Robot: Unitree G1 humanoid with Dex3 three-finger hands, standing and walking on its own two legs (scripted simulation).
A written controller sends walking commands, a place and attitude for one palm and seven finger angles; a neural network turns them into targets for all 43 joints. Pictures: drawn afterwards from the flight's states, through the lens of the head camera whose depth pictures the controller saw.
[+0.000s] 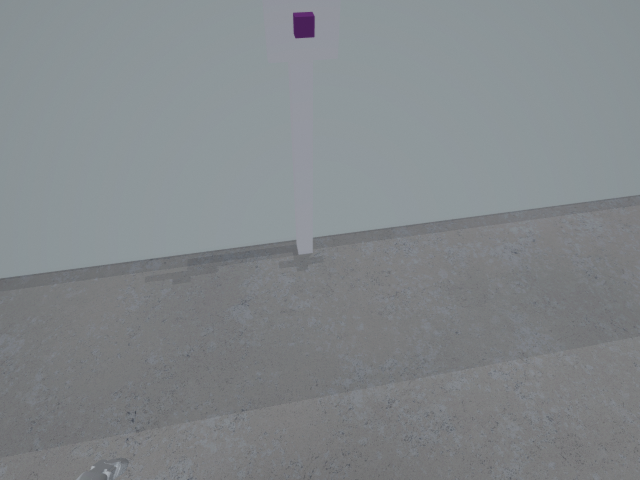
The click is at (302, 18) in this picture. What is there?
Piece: button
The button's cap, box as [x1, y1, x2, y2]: [293, 12, 314, 37]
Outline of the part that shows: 293,13 295,37 314,36 314,16 312,12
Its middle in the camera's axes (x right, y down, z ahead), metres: -0.04 -0.51 +0.91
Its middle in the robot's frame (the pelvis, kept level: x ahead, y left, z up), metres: +1.04 +0.10 +0.13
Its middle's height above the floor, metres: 0.90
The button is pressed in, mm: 0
